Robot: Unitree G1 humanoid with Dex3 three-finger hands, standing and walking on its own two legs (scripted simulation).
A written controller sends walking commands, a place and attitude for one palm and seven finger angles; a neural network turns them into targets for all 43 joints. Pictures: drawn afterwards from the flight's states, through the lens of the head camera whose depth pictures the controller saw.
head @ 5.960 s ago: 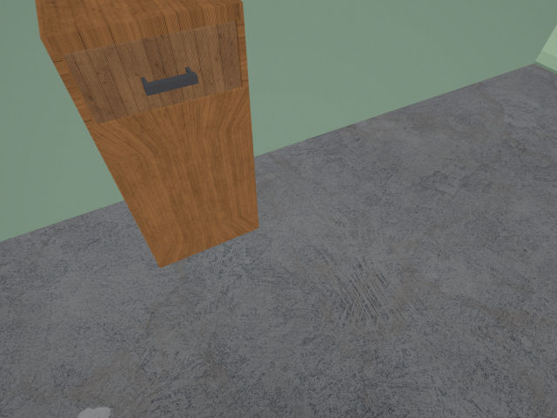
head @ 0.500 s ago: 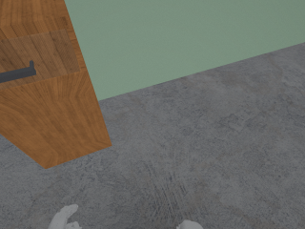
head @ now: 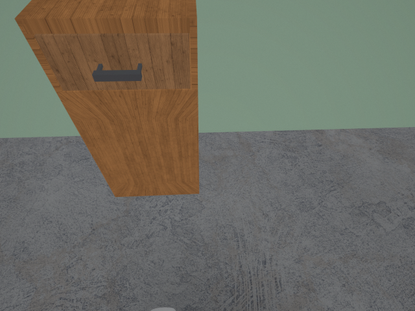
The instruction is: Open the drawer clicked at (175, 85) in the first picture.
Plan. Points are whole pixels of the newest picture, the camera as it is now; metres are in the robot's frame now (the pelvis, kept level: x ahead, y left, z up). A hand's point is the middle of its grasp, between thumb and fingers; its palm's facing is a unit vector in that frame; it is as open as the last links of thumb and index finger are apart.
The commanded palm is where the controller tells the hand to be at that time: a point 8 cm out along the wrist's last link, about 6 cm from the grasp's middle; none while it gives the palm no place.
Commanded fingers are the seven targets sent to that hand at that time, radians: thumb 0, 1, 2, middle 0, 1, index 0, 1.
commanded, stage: turn to face it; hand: left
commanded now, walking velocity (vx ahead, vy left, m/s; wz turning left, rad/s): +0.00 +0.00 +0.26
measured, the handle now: (118, 71) +0.70 +0.32 +0.04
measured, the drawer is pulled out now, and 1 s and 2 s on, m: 0.00 0.00 0.00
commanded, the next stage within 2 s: take the last steps up to it in 0.06 s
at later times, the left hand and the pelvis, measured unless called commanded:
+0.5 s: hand out of the picture +0.05 +0.19 -0.15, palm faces +0.08 -0.98 -0.20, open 7.4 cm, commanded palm none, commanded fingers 0.00 0.90 0.90 -0.20 -0.30 -0.20 -0.30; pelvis +0.01 +0.01 +0.01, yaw +4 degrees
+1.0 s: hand out of the picture +0.01 +0.15 -0.16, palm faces +0.26 -0.96 -0.11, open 7.3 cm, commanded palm none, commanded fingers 0.00 0.90 0.90 -0.20 -0.30 -0.20 -0.30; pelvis +0.15 +0.05 -0.01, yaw +7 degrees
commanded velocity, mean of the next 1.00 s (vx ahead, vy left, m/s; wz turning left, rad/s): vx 0.21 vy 0.01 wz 0.08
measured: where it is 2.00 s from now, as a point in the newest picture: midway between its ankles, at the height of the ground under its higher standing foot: outside the picture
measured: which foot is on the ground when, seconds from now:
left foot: up 0.00-0.00, down 0.02-0.52, up 0.54-0.98, down 1.00-1.00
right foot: down 0.00-0.02, up 0.04-0.50, down 0.52-1.00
